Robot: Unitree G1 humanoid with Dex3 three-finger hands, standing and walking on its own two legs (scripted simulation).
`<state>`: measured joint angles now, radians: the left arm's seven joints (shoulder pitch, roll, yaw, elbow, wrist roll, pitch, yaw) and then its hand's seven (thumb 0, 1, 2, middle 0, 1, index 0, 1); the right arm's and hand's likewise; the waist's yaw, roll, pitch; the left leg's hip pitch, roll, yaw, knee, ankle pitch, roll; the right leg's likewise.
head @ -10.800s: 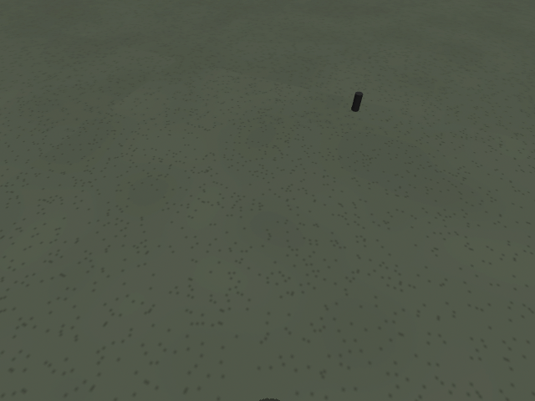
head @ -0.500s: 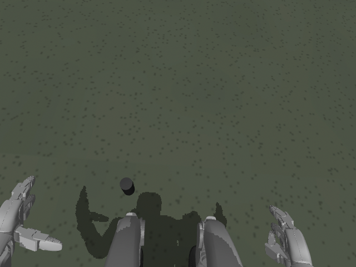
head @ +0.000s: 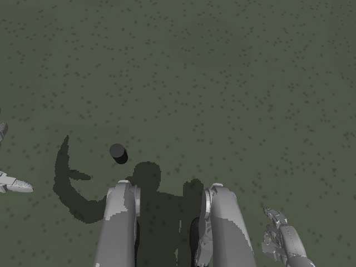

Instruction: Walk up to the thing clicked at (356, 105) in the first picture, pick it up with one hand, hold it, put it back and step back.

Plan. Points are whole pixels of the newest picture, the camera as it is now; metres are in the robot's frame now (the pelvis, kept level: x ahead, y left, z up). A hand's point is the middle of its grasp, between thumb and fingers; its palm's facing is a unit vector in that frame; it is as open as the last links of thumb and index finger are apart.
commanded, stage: go down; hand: left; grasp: from the side
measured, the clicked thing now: (119, 154) +0.43 +0.20 -0.42
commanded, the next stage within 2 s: approach in 1.30 s
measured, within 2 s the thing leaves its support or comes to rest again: neither
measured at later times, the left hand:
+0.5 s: hand (17, 151) +0.35 +0.36 -0.09, palm faces +0.05 -0.98 -0.18, open 17.2 cm
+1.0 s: hand (20, 147) +0.36 +0.37 -0.11, palm faces +0.04 -0.99 -0.14, open 17.5 cm
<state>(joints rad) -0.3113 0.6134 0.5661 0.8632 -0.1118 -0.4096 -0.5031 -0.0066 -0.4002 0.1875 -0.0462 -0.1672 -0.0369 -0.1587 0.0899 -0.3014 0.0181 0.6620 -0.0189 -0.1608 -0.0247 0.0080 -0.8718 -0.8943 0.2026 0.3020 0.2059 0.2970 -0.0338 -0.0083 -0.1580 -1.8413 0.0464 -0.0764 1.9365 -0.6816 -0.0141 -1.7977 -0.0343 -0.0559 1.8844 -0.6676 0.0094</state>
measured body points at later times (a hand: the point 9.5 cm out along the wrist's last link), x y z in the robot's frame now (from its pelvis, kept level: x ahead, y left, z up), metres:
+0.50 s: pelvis -0.01 +0.00 -0.07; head +0.19 +0.05 +0.33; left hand +0.34 +0.42 -0.08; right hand +0.15 -0.28 -0.18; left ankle +0.07 +0.13 -0.45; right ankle +0.08 -0.13 -0.45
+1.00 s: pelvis -0.02 +0.00 -0.10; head +0.19 +0.05 +0.29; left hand +0.36 +0.42 -0.10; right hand +0.13 -0.28 -0.21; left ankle +0.07 +0.13 -0.45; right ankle +0.08 -0.13 -0.45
